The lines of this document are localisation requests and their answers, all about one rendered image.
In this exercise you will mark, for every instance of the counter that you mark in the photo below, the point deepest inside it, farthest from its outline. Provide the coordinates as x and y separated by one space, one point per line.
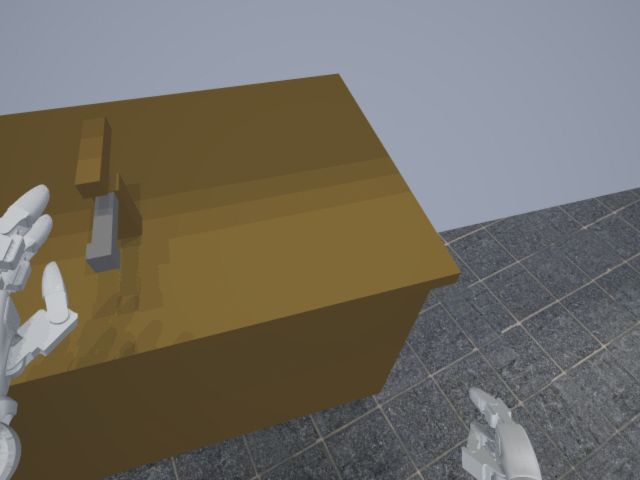
273 263

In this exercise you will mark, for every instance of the left robot hand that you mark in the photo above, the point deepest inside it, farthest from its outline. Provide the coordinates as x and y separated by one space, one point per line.
22 233

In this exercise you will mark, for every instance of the right robot hand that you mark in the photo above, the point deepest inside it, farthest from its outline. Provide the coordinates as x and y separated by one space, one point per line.
508 453

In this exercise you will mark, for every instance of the tap lever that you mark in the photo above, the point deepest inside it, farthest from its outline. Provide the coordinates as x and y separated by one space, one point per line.
102 253

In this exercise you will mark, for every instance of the robot left forearm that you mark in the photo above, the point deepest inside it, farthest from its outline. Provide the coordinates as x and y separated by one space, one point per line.
10 445

